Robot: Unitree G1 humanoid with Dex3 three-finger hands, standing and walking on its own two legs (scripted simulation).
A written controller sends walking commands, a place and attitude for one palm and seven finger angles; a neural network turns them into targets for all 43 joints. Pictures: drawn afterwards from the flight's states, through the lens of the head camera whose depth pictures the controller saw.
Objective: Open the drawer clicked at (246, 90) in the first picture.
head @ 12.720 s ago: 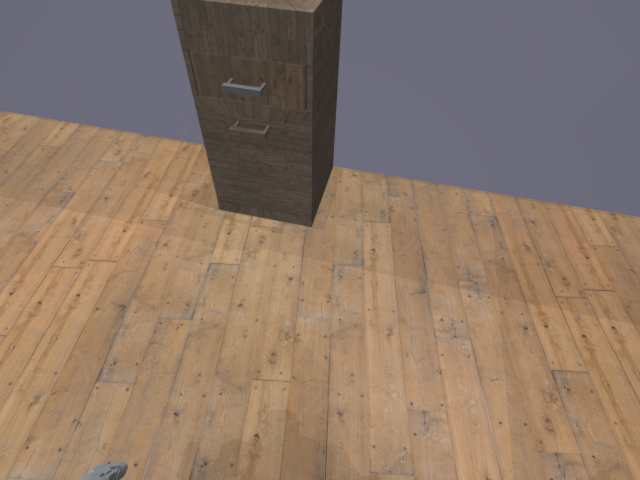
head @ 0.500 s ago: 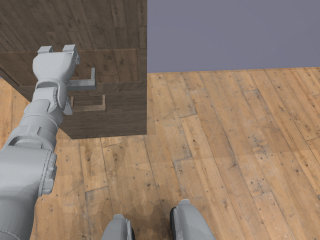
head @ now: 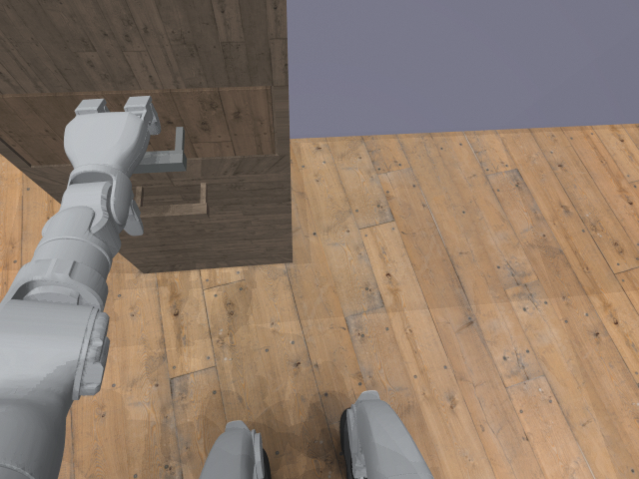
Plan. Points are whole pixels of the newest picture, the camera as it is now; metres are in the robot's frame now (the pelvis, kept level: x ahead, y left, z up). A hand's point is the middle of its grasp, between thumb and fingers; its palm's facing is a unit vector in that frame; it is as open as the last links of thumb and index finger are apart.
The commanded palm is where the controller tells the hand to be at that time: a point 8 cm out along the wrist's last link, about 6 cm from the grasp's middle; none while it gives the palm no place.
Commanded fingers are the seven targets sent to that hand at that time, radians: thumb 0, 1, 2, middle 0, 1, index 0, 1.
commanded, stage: lower the fingers behind the handle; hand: left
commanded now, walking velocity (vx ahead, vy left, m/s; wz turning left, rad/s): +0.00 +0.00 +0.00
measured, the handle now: (138, 149) +0.58 +0.20 -0.05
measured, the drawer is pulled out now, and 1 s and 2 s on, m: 0.00 0.00 0.00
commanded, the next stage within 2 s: close the thumb around the handle in 1.32 s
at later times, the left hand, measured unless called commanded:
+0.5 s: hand (129, 181) +0.52 +0.21 -0.04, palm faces -0.08 -0.02 -1.00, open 13.9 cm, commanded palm +0.51 +0.20 +0.00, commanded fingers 0.00 -0.50 0.30 -0.30 -1.20 -0.30 -1.20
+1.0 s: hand (134, 190) +0.52 +0.21 -0.07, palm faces -0.06 -0.01 -1.00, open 13.8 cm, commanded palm +0.51 +0.20 -0.02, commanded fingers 0.00 -0.50 0.30 -0.30 -1.20 -0.30 -1.20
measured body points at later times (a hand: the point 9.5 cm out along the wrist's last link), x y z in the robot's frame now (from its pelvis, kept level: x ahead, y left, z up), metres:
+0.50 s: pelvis -0.01 +0.00 -0.03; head +0.16 +0.01 +0.39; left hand +0.52 +0.21 +0.01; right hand -0.02 -0.27 -0.15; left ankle -0.02 +0.12 -0.65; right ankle +0.04 -0.13 -0.65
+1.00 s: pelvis -0.03 +0.00 -0.05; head +0.16 +0.01 +0.35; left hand +0.52 +0.21 -0.02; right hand -0.04 -0.27 -0.18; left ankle -0.02 +0.12 -0.65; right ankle +0.04 -0.13 -0.65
